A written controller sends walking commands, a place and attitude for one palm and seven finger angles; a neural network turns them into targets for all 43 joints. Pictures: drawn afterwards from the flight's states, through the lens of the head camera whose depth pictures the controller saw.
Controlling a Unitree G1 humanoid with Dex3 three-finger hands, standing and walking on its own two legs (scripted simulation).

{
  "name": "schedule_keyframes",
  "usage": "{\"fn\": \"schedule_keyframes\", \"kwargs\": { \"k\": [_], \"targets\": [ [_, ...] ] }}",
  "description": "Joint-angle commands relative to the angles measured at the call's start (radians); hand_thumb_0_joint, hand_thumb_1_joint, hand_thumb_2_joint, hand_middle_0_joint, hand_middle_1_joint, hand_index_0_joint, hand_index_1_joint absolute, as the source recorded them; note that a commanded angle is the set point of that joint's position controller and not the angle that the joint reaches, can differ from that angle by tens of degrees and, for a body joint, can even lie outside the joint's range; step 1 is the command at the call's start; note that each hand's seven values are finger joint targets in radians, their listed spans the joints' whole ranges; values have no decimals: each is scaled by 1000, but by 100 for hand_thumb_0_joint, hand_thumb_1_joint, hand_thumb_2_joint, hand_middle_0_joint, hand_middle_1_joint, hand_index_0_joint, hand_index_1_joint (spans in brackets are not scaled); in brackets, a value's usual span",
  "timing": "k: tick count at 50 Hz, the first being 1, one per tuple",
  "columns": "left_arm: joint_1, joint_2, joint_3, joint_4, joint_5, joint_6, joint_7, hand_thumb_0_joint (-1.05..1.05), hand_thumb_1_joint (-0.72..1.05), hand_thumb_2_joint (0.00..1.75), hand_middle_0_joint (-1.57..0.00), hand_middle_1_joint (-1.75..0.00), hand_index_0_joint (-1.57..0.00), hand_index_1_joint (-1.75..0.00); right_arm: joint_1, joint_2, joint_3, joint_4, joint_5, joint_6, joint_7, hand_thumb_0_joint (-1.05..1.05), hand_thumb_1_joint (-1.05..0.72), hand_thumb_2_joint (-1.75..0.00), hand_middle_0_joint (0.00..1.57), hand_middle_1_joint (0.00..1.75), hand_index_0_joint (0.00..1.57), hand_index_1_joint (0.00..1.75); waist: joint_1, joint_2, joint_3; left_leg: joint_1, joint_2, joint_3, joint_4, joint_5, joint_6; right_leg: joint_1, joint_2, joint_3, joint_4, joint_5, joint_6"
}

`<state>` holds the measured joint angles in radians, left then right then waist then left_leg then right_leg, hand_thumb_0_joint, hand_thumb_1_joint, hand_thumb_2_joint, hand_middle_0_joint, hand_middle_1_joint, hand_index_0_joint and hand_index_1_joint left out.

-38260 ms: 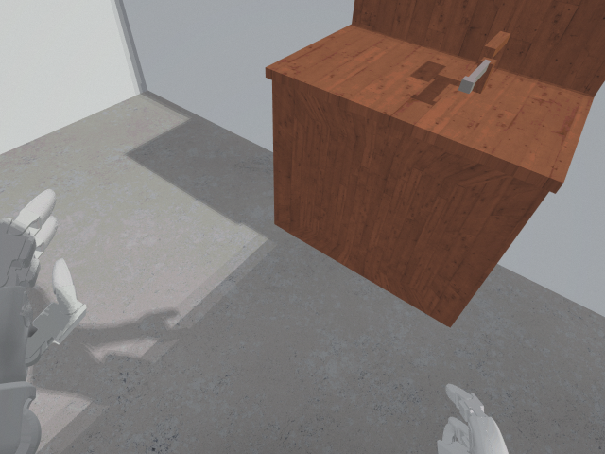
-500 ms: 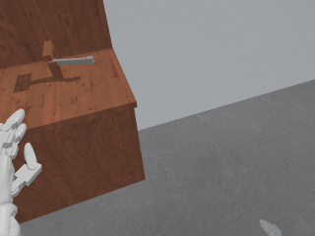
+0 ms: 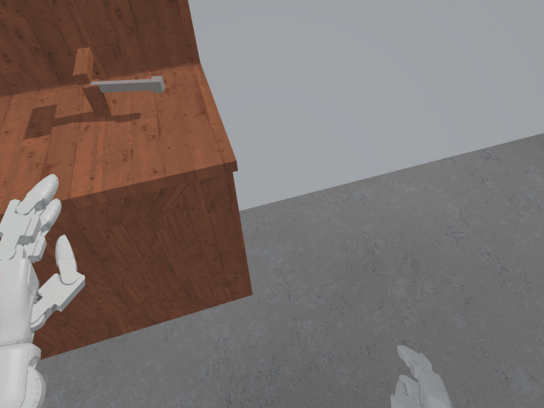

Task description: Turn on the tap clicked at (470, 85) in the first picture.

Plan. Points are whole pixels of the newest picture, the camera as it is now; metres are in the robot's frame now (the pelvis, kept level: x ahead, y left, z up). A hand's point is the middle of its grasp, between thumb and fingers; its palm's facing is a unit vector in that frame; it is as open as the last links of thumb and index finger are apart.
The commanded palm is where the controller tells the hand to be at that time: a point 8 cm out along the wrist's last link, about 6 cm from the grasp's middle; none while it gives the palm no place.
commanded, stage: stop stepping back and stand still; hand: left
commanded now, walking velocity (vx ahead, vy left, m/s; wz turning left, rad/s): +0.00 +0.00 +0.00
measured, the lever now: (157, 84) +0.78 +0.33 +0.08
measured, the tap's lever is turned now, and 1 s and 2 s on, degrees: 75 75 75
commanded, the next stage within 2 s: stand and check the lever's angle in 0.34 s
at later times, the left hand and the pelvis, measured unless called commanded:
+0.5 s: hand (52, 270) +0.22 +0.25 +0.17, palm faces +0.35 -0.84 -0.42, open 7.4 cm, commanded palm +0.17 +0.30 +0.18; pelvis +0.01 +0.02 +0.00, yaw -2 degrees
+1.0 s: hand (24, 284) +0.21 +0.28 +0.16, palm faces +0.37 -0.84 -0.39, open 7.4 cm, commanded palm +0.16 +0.32 +0.18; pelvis -0.01 +0.05 +0.00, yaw -1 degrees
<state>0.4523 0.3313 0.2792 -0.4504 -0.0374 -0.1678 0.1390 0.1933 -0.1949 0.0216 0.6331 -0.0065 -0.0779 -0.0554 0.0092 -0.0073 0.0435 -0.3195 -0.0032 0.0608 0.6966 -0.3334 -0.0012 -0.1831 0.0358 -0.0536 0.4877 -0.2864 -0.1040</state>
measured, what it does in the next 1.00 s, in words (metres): steps on the spot: left foot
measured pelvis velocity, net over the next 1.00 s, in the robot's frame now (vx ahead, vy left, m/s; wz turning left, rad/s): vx -0.01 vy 0.05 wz -0.02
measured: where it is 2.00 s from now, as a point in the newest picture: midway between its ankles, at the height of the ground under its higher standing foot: outside the picture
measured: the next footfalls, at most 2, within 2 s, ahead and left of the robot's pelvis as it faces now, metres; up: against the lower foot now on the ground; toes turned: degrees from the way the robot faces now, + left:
left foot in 0.06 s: +0.07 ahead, +0.14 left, +0.00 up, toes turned +3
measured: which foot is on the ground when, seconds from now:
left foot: up 0.00-0.04, down 0.06-1.00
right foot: down 0.00-1.00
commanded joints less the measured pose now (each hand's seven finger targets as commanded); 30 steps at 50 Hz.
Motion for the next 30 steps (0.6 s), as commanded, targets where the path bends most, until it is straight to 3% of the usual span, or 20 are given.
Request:
{"fn": "schedule_keyframes", "kwargs": {
  "k": [1,3,4,5,6,8,11,17,22,23,30],
  "targets": [
    [-30,219,204,-235,-24,-78,42,0,90,90,-20,-30,-20,-30,-93,-92,-54,-177,2,-45,-11,0,-90,-90,20,30,20,30,3,-8,-156,138,10,1,-231,254,14,69,-198,179,-74,442,55],
    [5,189,182,-221,-26,-69,38,0,90,90,-20,-30,-20,-30,-98,-121,-71,-185,17,-40,-11,0,-90,-90,20,30,20,30,14,77,-171,225,133,-105,-255,443,54,-14,-121,150,-44,317,123],
    [9,186,178,-203,-25,-63,35,0,90,90,-20,-30,-20,-30,-99,-132,-76,-186,26,-34,-9,0,-90,-90,20,30,20,30,18,89,-161,229,158,-126,-241,423,64,-51,-99,152,-68,241,151],
    [0,181,167,-187,-26,-59,30,0,90,90,-20,-30,-20,-30,-104,-139,-80,-187,35,-29,-8,0,-90,-90,20,30,20,30,17,66,-134,203,156,-119,-228,380,60,-56,-95,169,-105,229,162],
    [8,179,168,-157,-21,-48,29,0,90,90,-20,-30,-20,-30,-95,-137,-79,-185,29,-27,-10,0,-90,-90,20,30,20,30,4,60,-124,184,138,-96,-200,396,55,-42,-97,176,-109,321,151],
    [-25,181,148,-187,-14,-43,26,0,90,90,-20,-30,-20,-30,-91,-132,-76,-185,25,-25,-12,0,-90,-90,20,30,20,30,-5,68,-164,196,126,-68,-185,502,42,10,-112,154,-68,507,133],
    [-57,188,134,-214,-12,-38,30,0,90,90,-20,-30,-20,-30,-89,-139,-81,-197,26,-26,-15,0,-90,-90,20,30,20,30,-2,29,-220,206,116,-50,-171,548,36,66,-120,146,-52,599,139],
    [-34,247,184,-304,-14,-38,42,0,90,90,-20,-30,-20,-30,-102,-135,-74,-217,15,-24,-20,0,-90,-90,20,30,20,30,3,94,-219,197,110,-69,-203,492,34,54,-116,147,-80,481,122],
    [18,216,182,-219,-26,-28,39,0,90,90,-20,-30,-20,-30,-100,-127,-65,-211,8,-18,-23,0,-90,-90,20,30,20,30,0,79,-162,142,110,-93,-259,302,30,5,-96,157,-142,245,101],
    [22,205,172,-199,-28,-26,38,0,90,90,-20,-30,-20,-30,-95,-123,-61,-207,8,-18,-24,0,-90,-90,20,30,20,30,-1,49,-156,135,111,-100,-268,282,31,3,-91,157,-147,224,98],
    [-74,172,106,-153,-21,-7,32,0,90,90,-20,-30,-20,-30,-105,-136,-52,-193,8,-31,-32,0,-90,-90,20,30,20,30,0,31,-125,150,110,-107,-321,162,33,-48,-77,147,-183,120,98]
  ]
}}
